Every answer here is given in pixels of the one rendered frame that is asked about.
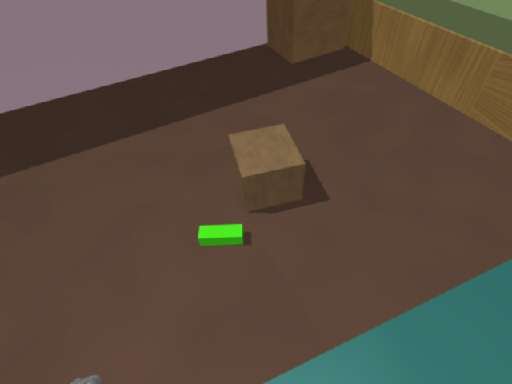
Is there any bed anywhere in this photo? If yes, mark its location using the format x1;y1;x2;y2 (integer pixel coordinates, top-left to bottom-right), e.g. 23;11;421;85
345;0;512;141

